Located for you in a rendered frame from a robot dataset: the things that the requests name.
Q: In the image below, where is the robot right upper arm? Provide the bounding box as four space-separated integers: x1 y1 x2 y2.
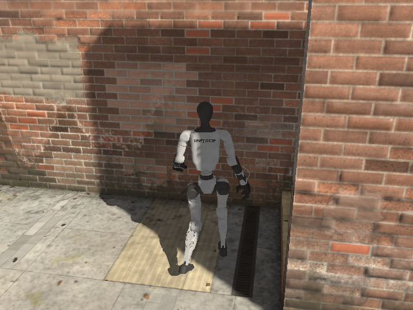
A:
219 130 237 166

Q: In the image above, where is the humanoid robot head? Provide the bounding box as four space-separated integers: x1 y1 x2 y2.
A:
194 101 216 132

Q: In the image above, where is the robot right hand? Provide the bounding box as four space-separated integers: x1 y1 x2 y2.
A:
236 182 250 200

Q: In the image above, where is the robot torso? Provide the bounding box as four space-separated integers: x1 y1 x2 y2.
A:
190 127 220 194

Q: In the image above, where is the robot left hand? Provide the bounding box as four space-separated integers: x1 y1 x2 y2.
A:
173 162 187 172

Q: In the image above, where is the robot left forearm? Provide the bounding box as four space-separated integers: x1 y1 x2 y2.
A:
172 154 181 168

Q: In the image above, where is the robot right forearm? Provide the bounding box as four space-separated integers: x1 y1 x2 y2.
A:
232 156 247 185

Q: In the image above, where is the robot left upper arm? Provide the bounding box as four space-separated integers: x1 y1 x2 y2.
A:
175 130 192 163

